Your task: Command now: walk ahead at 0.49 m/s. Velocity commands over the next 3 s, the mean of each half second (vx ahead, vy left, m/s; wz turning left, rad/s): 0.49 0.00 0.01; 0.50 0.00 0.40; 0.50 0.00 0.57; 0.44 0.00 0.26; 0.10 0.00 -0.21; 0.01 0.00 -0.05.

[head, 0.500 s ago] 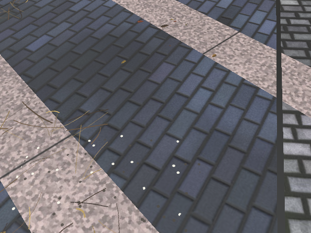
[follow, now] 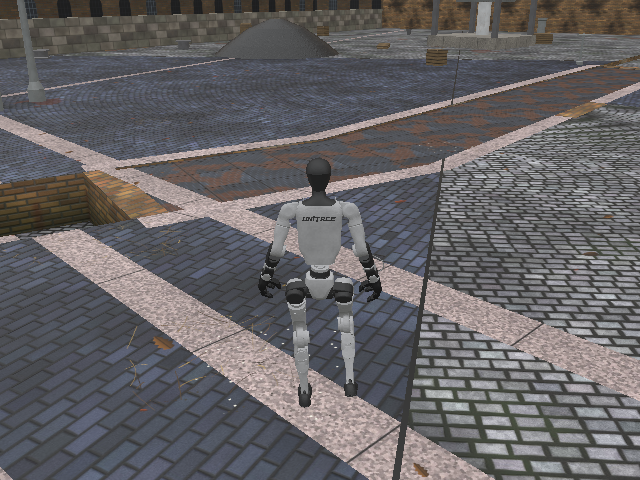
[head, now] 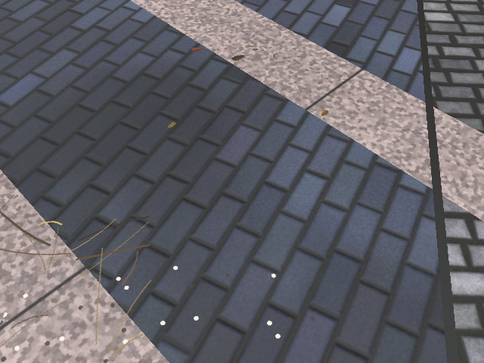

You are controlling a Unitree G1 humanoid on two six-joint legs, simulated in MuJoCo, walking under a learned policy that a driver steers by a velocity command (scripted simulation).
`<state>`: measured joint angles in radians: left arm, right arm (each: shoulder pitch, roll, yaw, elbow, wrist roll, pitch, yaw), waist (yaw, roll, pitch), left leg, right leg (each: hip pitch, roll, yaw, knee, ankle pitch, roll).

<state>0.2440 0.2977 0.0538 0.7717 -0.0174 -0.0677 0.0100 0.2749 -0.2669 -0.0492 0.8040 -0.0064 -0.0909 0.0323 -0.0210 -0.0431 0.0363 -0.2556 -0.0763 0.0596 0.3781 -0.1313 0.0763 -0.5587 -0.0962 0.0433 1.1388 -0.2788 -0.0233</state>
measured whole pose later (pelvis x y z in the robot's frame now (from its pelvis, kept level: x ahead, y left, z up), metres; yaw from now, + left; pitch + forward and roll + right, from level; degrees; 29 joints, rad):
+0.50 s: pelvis +0.27 -0.07 +0.00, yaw +1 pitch +2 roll +0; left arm 0.22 0.26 0.04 0.75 0.00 -0.09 -0.02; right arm 0.29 -0.31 -0.04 0.85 0.02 -0.08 0.01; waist -0.01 0.04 0.02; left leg -0.45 0.05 -0.03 1.15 -0.35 0.03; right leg -0.31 0.03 -0.06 0.44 -0.16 -0.05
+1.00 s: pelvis +0.54 +0.01 -0.01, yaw +16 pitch +2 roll -1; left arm 0.26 0.29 0.05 0.80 -0.02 -0.10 0.00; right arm 0.17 -0.30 -0.07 0.70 0.02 -0.05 0.04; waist 0.01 0.00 0.06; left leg -0.43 -0.08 0.01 0.56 -0.16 0.10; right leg -0.32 -0.02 0.01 1.20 -0.44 0.00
